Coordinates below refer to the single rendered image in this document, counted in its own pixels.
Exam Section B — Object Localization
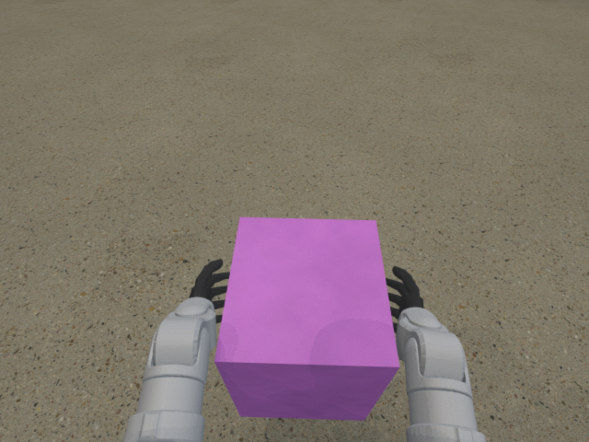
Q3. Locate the carton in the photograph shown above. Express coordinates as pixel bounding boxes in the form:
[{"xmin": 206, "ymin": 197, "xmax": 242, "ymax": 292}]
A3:
[{"xmin": 214, "ymin": 217, "xmax": 399, "ymax": 421}]

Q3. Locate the robot left forearm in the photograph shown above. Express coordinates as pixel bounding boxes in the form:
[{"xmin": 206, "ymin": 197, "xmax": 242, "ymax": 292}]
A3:
[{"xmin": 123, "ymin": 297, "xmax": 216, "ymax": 442}]

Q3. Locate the robot right hand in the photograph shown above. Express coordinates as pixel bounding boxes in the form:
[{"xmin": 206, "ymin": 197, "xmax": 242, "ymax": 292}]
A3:
[{"xmin": 386, "ymin": 266, "xmax": 424, "ymax": 333}]

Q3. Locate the robot left hand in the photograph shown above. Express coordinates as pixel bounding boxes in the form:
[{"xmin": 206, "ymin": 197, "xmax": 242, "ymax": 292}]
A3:
[{"xmin": 189, "ymin": 259, "xmax": 230, "ymax": 323}]

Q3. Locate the robot right forearm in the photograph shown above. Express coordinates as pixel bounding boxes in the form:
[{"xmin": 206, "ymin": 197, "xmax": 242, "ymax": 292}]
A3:
[{"xmin": 396, "ymin": 308, "xmax": 486, "ymax": 442}]

